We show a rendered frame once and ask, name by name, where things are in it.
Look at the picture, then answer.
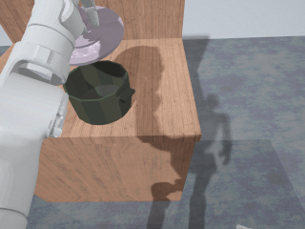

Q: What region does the pot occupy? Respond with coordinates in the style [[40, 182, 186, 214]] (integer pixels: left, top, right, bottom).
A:
[[62, 60, 135, 126]]

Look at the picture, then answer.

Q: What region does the left robot upper arm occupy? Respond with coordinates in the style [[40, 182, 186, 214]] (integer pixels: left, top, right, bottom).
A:
[[0, 73, 69, 229]]

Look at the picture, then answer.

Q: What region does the table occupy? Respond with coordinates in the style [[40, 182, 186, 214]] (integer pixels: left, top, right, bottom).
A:
[[0, 0, 202, 202]]

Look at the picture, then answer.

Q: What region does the robot left forearm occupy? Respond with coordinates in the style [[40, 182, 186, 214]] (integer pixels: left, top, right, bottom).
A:
[[0, 0, 84, 91]]

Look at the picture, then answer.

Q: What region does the lid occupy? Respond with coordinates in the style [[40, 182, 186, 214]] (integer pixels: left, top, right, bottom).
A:
[[69, 6, 124, 67]]

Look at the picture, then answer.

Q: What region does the robot left hand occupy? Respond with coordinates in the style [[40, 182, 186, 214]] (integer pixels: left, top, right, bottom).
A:
[[76, 0, 99, 35]]

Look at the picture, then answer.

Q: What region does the knob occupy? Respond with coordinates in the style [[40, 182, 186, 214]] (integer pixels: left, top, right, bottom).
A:
[[77, 6, 88, 26]]

